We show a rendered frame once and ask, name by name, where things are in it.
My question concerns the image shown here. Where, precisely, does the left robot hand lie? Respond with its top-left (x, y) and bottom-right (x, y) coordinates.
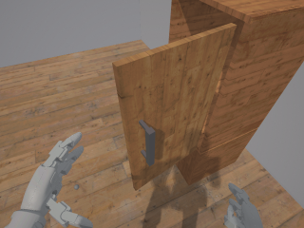
top-left (20, 132), bottom-right (93, 228)

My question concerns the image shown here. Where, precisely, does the left robot forearm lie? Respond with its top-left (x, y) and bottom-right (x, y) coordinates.
top-left (4, 209), bottom-right (47, 228)

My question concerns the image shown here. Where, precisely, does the cupboard door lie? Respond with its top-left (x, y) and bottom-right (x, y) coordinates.
top-left (112, 23), bottom-right (237, 191)

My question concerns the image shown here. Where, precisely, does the handle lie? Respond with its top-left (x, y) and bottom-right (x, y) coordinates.
top-left (139, 120), bottom-right (156, 166)

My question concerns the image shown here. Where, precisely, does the right robot hand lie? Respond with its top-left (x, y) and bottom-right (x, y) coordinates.
top-left (224, 182), bottom-right (263, 228)

